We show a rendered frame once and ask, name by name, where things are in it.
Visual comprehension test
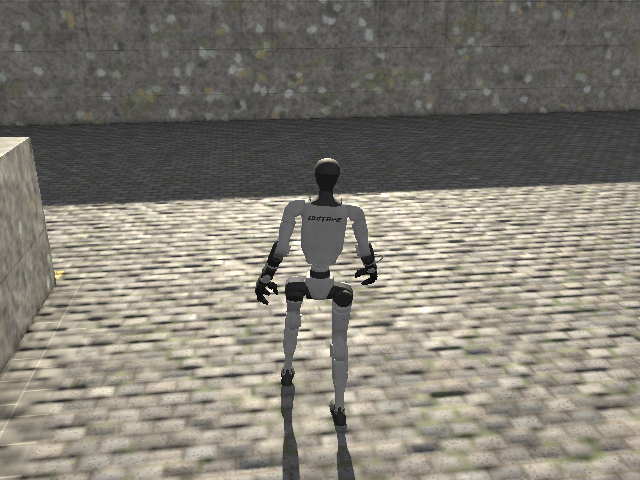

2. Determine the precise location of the right robot forearm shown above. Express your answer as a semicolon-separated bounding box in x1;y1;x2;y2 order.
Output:
361;242;377;273

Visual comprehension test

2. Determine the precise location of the robot shin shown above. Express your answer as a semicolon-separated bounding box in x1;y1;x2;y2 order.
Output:
332;343;348;412
283;312;298;374

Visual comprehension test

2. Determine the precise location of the robot right shin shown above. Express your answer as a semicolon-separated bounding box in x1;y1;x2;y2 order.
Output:
332;343;348;412

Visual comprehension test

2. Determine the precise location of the robot left hand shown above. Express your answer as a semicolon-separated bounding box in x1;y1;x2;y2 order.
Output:
255;278;278;305

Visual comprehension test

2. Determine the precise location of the robot right hand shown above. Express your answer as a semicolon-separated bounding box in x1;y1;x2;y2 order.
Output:
355;268;378;285

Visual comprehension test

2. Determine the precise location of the left robot forearm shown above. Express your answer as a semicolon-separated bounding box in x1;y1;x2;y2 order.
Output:
259;240;283;284

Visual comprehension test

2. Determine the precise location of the robot right upper arm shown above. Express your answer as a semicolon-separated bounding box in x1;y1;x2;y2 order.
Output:
346;203;371;257

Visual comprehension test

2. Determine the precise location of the robot left shin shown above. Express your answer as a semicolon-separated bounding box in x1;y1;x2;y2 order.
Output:
283;312;298;374

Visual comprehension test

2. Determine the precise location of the robot left upper arm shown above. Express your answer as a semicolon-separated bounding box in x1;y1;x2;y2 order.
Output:
274;200;305;256

